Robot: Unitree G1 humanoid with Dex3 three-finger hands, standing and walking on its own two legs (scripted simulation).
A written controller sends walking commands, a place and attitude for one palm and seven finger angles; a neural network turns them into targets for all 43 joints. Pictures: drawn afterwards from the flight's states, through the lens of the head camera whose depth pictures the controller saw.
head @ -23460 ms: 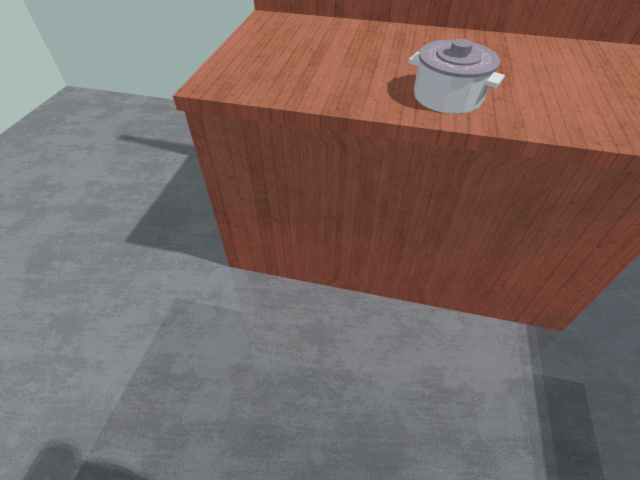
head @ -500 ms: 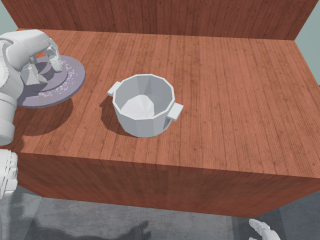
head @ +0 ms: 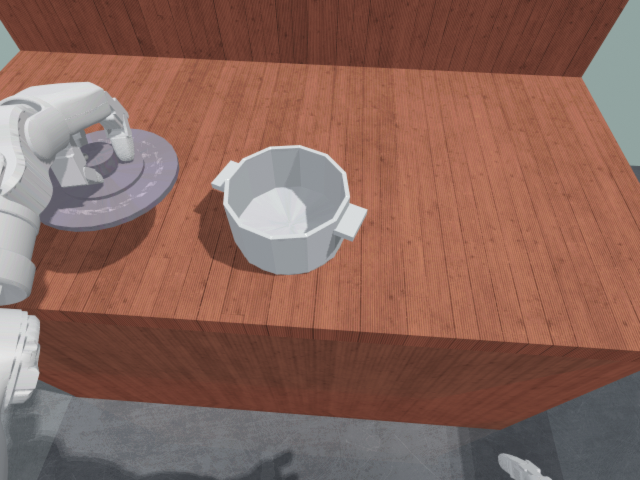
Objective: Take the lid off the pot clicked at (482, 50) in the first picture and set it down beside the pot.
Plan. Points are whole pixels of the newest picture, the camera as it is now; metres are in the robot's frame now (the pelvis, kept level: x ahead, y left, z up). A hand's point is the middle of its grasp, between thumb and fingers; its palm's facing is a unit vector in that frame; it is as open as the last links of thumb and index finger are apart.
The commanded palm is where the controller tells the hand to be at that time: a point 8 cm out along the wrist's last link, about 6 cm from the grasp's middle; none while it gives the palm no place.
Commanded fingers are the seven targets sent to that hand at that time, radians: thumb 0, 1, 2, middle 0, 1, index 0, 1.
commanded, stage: lower the lid onto the table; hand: left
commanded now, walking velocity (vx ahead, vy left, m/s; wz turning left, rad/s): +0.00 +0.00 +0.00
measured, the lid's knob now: (96, 159) +0.47 +0.29 +0.13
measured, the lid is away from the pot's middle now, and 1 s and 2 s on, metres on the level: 0.23 0.23 0.25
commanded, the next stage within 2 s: open the fingers wide in 1.76 s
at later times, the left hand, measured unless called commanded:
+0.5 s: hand (97, 174) +0.45 +0.28 +0.12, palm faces -0.42 -0.07 -0.91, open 7.3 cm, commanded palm +0.46 +0.28 +0.19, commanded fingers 0.00 0.52 1.12 -0.92 -0.98 -0.97 -1.00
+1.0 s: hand (109, 192) +0.45 +0.28 +0.08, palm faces -0.46 -0.07 -0.88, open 7.3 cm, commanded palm +0.47 +0.28 +0.16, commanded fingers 0.00 0.52 1.12 -0.92 -0.98 -0.97 -1.00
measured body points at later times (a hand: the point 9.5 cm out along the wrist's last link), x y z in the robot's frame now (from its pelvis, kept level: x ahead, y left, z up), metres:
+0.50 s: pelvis +0.00 +0.01 +0.00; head +0.07 +0.01 +0.44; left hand +0.47 +0.28 +0.17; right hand +0.08 -0.27 -0.12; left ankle +0.01 +0.07 -0.74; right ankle -0.01 -0.16 -0.74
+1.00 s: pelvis +0.01 +0.01 +0.00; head +0.08 +0.01 +0.44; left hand +0.47 +0.28 +0.13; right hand +0.07 -0.27 -0.13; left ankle +0.01 +0.07 -0.74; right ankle -0.01 -0.16 -0.74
